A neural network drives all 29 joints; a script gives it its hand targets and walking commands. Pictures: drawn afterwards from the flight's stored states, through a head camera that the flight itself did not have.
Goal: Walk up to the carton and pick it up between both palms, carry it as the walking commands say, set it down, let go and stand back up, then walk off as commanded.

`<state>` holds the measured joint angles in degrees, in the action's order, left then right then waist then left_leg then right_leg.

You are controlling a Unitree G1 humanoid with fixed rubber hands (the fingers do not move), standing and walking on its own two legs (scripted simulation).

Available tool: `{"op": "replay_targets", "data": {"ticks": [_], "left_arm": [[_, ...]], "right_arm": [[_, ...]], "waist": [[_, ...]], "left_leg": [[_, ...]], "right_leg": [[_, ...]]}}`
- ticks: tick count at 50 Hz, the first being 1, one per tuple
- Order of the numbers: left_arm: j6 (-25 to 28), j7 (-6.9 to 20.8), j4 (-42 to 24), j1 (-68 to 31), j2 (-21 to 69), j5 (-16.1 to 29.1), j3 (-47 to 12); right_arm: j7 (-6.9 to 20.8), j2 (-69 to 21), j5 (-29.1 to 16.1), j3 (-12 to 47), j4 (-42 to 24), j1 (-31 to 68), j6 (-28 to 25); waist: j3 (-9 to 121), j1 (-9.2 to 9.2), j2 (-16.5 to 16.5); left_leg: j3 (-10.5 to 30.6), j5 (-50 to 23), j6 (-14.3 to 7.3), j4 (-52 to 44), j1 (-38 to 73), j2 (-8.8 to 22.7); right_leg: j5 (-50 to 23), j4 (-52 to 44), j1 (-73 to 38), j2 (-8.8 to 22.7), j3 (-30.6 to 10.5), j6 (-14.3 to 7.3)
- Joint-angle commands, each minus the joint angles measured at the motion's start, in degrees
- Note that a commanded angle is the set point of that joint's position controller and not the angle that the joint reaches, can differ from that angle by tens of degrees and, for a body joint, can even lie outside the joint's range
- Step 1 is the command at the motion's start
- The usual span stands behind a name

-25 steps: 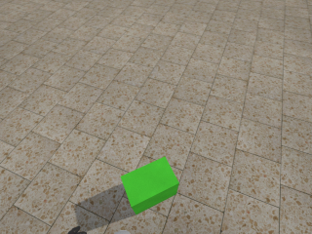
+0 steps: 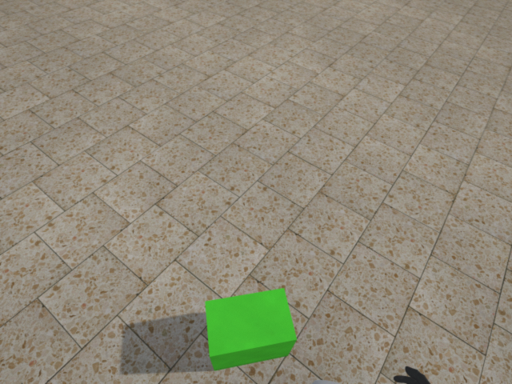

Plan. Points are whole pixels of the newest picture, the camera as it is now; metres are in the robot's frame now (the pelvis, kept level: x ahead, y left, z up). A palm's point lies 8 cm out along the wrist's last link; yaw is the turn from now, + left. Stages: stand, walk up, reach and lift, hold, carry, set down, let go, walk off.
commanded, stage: walk up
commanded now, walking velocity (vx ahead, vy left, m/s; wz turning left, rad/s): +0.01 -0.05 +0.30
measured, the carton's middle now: (248, 330) +0.38 +0.01 -0.66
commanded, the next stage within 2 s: stand in 0.90 s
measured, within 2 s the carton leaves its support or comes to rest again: neither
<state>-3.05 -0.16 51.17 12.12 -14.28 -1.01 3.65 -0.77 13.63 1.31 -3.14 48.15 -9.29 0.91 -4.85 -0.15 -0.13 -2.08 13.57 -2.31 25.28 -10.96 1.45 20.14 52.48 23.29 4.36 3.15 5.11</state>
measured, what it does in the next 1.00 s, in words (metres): steps on the spot: right foot, then left foot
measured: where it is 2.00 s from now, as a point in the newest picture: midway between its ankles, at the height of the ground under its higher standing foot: outside the picture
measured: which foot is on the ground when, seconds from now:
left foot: down 0.00-0.12, up 0.14-0.48, down 0.50-1.00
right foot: up 0.00-0.12, down 0.14-0.50, up 0.52-0.74, down 0.76-1.00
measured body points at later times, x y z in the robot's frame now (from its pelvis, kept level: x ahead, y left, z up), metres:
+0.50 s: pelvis +0.00 +0.01 -0.02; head +0.02 +0.00 +0.43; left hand +0.00 +0.30 -0.14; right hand +0.12 -0.25 -0.15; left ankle -0.02 +0.14 -0.75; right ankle +0.03 -0.17 -0.75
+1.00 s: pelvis +0.01 +0.02 +0.00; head +0.03 +0.01 +0.45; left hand +0.04 +0.27 -0.15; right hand +0.07 -0.22 -0.16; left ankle -0.02 +0.14 -0.75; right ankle +0.01 -0.10 -0.75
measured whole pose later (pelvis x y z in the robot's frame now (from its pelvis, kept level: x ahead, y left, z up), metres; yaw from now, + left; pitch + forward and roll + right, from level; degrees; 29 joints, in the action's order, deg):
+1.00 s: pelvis +0.01 +0.02 +0.00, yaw +6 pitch -1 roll +0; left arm 0.2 -1.3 58.8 12.0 -11.0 -0.9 3.0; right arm -1.5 11.1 0.5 -2.1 59.8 -13.4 -0.4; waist -2.6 0.0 1.1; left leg -1.0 13.3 0.7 21.3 -7.5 1.4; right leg 12.0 20.6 8.0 1.2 3.4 0.3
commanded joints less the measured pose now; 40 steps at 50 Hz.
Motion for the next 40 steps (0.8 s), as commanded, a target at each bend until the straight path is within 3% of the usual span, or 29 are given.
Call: {"op": "replay_targets", "data": {"ticks": [1, 3, 4, 5, 6, 7, 8, 9, 10, 11, 13, 15, 17, 20, 22, 23, 24, 25, 26, 27, 28, 29, 31, 34, 36, 37, 38, 39, 40], "left_arm": [[0.47, -0.06, -3.53, -1.86, -2.84, 0.53, 0.13], [1.19, -0.16, -4.45, -2.44, -3.69, 0.86, 0.08], [1.43, -1.04, -3.40, 0.18, -4.50, 1.04, 0.38], [1.72, -2.15, -1.37, 5.46, -5.47, 0.76, 0.82], [2.21, -3.10, -0.04, 10.85, -9.37, -0.02, 1.71], [2.69, -3.18, -0.12, 15.05, -15.25, -0.52, 2.60], [2.44, -3.77, -0.97, 13.12, -20.07, 0.03, 3.37], [2.15, -3.75, -0.42, 12.06, -19.21, 0.22, 3.71], [2.20, -3.53, -0.88, 7.88, -16.95, 0.06, 3.11], [2.07, -3.39, -1.63, 3.64, -14.84, -0.26, 2.67], [2.37, -3.09, -2.21, 0.37, -11.04, -0.43, 1.86], [3.21, -2.50, -1.99, 1.20, -10.11, -0.43, 1.65], [3.70, -2.07, -1.37, 3.16, -11.32, -0.53, 1.95], [3.41, -0.69, -1.38, 3.60, -12.42, -0.75, 2.22], [2.69, 0.07, -1.28, 3.40, -12.81, -0.74, 2.33], [2.34, 0.27, -1.13, 3.42, -12.55, -0.32, 2.15], [2.13, 0.46, -0.81, 5.63, -10.84, -0.24, 1.71], [1.98, 0.60, -1.96, 7.01, -5.83, -0.80, 0.33], [1.43, -0.09, -4.01, 3.68, -4.74, -0.05, -0.09], [0.64, -0.68, -3.89, 0.46, -7.06, 0.62, 0.58], [0.38, -0.50, -2.62, 1.33, -7.58, 0.78, 0.95], [0.58, -0.27, -1.18, 2.98, -6.83, 1.06, 1.07], [0.90, 0.51, 1.60, 5.87, -4.69, 0.94, 1.10], [1.01, 0.30, 1.82, 3.12, -2.90, 0.88, 0.47], [1.34, -0.17, 2.25, 3.27, -2.43, 1.03, 0.16], [1.89, -0.33, 2.92, 4.74, -2.63, 0.83, 0.10], [2.77, -0.51, 3.30, 5.58, -4.24, 0.15, 0.36], [3.54, -0.53, 3.44, 5.21, -6.59, -0.08, 0.55], [3.50, -0.22, 4.46, 3.13, -6.86, 0.48, 1.02]], "right_arm": [[0.00, 9.77, 0.12, -2.49, -1.92, -0.65, -0.62], [0.16, 11.01, -0.31, -3.16, -1.40, -0.23, 0.63], [0.63, 11.35, -0.27, -3.32, -1.56, 0.34, 1.40], [1.12, 10.90, -0.26, -3.23, -1.99, 1.21, 1.82], [1.37, 9.17, -0.09, -2.96, -2.11, 0.29, 1.78], [1.18, 4.83, 0.84, -2.41, -2.88, -1.62, 1.83], [1.23, 4.06, 2.19, -2.42, -3.11, -4.65, 2.70], [1.87, 6.75, 2.16, -3.17, -3.09, -2.39, 3.56], [2.42, 8.17, 1.39, -3.82, -2.59, -1.62, 3.80], [2.97, 8.74, 1.20, -4.12, -1.75, -2.92, 3.72], [3.62, 7.71, 1.01, -3.94, -0.09, -4.64, 3.56], [3.40, 6.30, 0.30, -3.17, 0.67, -3.76, 3.64], [3.06, 4.93, -0.24, -2.19, 0.55, -1.80, 3.82], [2.56, 4.11, -1.04, -1.33, 0.07, -0.44, 3.11], [1.98, 4.07, -0.85, -1.19, 0.72, -2.48, 2.17], [1.64, 3.98, -0.52, -1.27, 1.68, -4.69, 1.53], [1.27, 5.55, -0.04, -1.50, 2.33, -6.00, 0.68], [1.12, 10.16, 0.27, -2.25, 1.75, -7.01, -0.44], [1.14, 15.89, -0.42, -3.22, 0.67, -5.28, -0.89], [1.06, 14.23, -0.21, -3.15, 1.32, -4.20, -1.12], [0.90, 10.67, 0.61, -2.22, 0.82, -0.85, -1.41], [0.73, 8.95, 0.83, -1.81, 0.63, 1.33, -1.44], [0.04, 4.37, 0.16, -0.05, 1.17, 1.31, -1.84], [-0.37, 4.77, 0.08, 0.20, 3.03, -0.39, -2.05], [-0.46, 5.62, 0.08, -0.03, 3.80, -0.13, -1.66], [-0.43, 5.70, -0.26, -0.22, 4.25, -0.15, -1.41], [-0.33, 4.33, -0.75, -0.09, 4.81, -1.43, -1.41], [-0.28, 2.87, -1.06, 0.09, 5.61, -4.37, -1.34], [-0.41, 1.26, -1.92, 0.52, 6.62, -5.33, -1.10]], "waist": [[3.65, -1.46, 11.00], [4.29, -0.76, 14.70], [4.94, 0.21, 14.07], [5.76, 2.48, 10.47], [6.27, 4.71, 1.90], [6.41, 4.95, -13.01], [6.51, 3.81, -14.23], [6.06, 4.75, -11.24], [3.95, 2.98, -9.93], [4.21, 0.66, -9.78], [4.43, -0.90, -12.85], [3.45, -0.64, -13.13], [3.40, 0.61, -14.66], [4.90, 1.91, -18.07], [5.43, 1.24, -18.20], [5.62, -0.16, -15.73], [5.69, -0.61, -9.09], [6.35, -0.02, 5.61], [4.80, -0.80, 15.29], [3.27, -2.11, 15.41], [1.20, -0.85, 12.70], [0.97, 0.50, 12.49], [4.38, 1.25, 12.52], [4.76, 0.14, 12.54], [4.55, 0.67, 11.37], [4.78, 1.38, 9.48], [5.32, 0.88, 6.27], [5.54, -1.07, 0.47], [4.26, -1.62, -5.78]], "left_leg": [[8.09, -17.96, -6.40, -7.25, 1.47, 10.23], [7.84, -14.24, -6.26, -5.82, -0.67, 7.50], [6.48, -16.45, -5.85, -2.60, -2.60, 6.48], [5.74, -14.35, -4.23, 1.31, -6.74, 5.15], [4.77, -6.09, -0.98, 8.03, -14.68, 2.09], [3.14, 15.44, 2.91, 21.26, -23.96, -2.63], [6.29, 24.27, 4.82, 34.26, -22.95, -3.23], [9.69, 22.55, 4.90, 42.96, -20.97, -3.33], [10.37, 17.99, 5.15, 47.04, -21.29, -2.39], [9.97, 12.51, 5.42, 47.76, -20.90, -1.34], [6.54, 5.54, 6.35, 46.50, -19.69, -0.98], [3.90, 5.06, 6.89, 38.38, -18.27, -0.81], [1.71, 7.44, 6.80, 29.66, -15.71, -0.89], [-1.30, 10.23, 5.22, 16.94, -8.63, -1.49], [-3.38, 7.87, 4.23, 7.14, -3.86, -2.10], [-3.84, 1.56, 3.78, -0.67, 0.68, -2.57], [0.63, -2.76, 4.11, -6.92, 5.30, -0.23], [15.76, -3.79, 3.59, -12.28, 8.20, 12.09], [24.59, -8.78, -3.15, -14.40, 2.53, 20.17], [22.32, -3.83, -5.98, -14.01, -1.53, 18.77], [19.14, -3.19, -5.06, -13.41, -1.64, 15.88], [14.96, -7.09, -4.46, -11.73, -1.56, 12.69], [8.66, -16.57, -4.51, -9.75, 0.96, 10.47], [8.09, -22.69, -5.18, -6.80, 3.43, 11.03], [8.95, -22.54, -4.53, -5.26, 2.78, 11.62], [8.98, -18.97, -3.04, -5.07, 0.60, 11.03], [8.68, -13.31, -0.97, -4.81, -2.75, 9.37], [6.15, -6.68, 0.28, -3.34, -3.52, 5.46], [5.41, -4.33, 0.93, -6.81, 1.42, 3.87]], "right_leg": [[-0.86, -8.04, -1.80, -1.76, 1.64, -0.40], [0.07, -12.81, -5.73, -3.03, 4.02, -0.81], [-1.67, -16.45, -9.91, -3.42, 5.75, -1.05], [-8.80, -23.49, -16.85, -2.42, 6.82, -0.62], [-13.59, -31.20, -25.45, 3.89, 1.26, -0.36], [-19.56, -36.15, -28.47, 22.12, -16.46, -3.62], [-30.69, -36.32, -17.96, 33.80, -24.66, -12.12], [-33.18, -36.20, -13.06, 31.41, -23.83, -16.88], [-29.85, -35.94, -10.16, 27.20, -17.50, -15.64], [-21.69, -35.97, -9.56, 22.14, -12.23, -12.67], [-13.91, -36.13, -9.07, 15.85, -5.77, -9.85], [-12.98, -36.10, -9.64, 14.07, -3.87, -9.36], [-13.97, -35.76, -10.51, 13.90, -3.39, -10.37], [-7.86, -35.75, -9.89, 13.09, -2.86, -10.61], [-11.95, -33.24, -10.23, 13.19, -2.54, -9.82], [-14.42, -30.17, -8.67, 12.91, -1.26, -8.06], [-11.73, -25.40, -5.72, 11.61, 0.35, -5.06], [0.52, -15.76, 0.28, 6.74, 3.72, -1.21], [12.08, -10.12, 4.34, 1.42, 3.91, -0.92], [12.36, -6.39, 1.86, 3.05, -1.10, -1.94], [8.51, -4.39, 2.15, 2.12, -1.86, -2.98], [5.06, -3.40, 1.01, 1.31, -2.14, -3.77], [2.78, -6.51, -2.94, -0.14, -2.36, -4.32], [3.00, -15.15, -5.91, -1.78, -1.25, -4.26], [-3.77, -26.38, -10.33, -1.87, -1.11, -5.07], [-12.66, -33.35, -15.61, -0.67, -1.66, -5.30], [-18.89, -34.67, -20.86, 2.88, -4.90, -5.43], [-25.57, -34.68, -21.65, 7.65, -9.38, -6.33], [-24.43, -34.13, -14.88, 7.18, -9.34, -7.81]]}}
